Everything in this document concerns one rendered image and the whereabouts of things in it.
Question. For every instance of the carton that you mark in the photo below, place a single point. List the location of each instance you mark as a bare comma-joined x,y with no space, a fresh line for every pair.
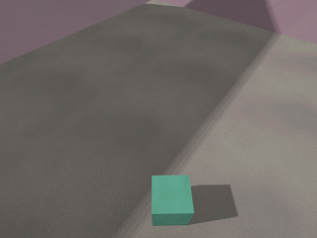
172,202

